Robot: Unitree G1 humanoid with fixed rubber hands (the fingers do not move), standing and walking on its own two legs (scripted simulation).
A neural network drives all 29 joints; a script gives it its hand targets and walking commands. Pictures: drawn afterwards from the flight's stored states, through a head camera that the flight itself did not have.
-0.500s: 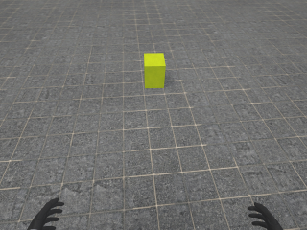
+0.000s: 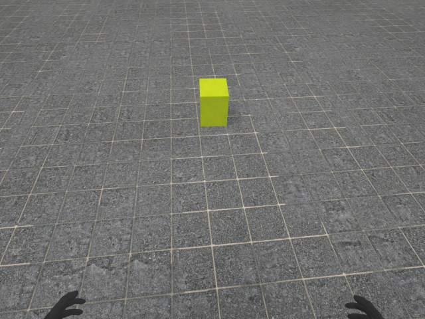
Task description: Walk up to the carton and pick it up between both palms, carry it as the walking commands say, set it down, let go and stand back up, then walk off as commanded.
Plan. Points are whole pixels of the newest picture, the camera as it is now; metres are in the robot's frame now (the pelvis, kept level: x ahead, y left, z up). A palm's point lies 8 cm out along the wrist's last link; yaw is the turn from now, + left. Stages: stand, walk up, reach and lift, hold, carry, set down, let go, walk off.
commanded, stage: stand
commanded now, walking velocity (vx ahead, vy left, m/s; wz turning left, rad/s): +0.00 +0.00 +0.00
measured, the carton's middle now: (213, 102) +1.61 +0.01 -0.64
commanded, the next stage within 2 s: walk up in 0.96 s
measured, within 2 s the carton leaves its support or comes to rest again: neither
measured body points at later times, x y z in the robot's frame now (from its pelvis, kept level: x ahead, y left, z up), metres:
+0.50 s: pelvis +0.00 +0.00 +0.01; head +0.00 +0.00 +0.46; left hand +0.11 +0.32 -0.10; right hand +0.11 -0.32 -0.11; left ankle +0.01 +0.12 -0.74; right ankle +0.00 -0.12 -0.74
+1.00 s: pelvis +0.00 +0.00 +0.01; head +0.01 +0.00 +0.46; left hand +0.11 +0.32 -0.11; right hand +0.12 -0.32 -0.10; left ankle +0.01 +0.12 -0.74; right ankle +0.00 -0.12 -0.74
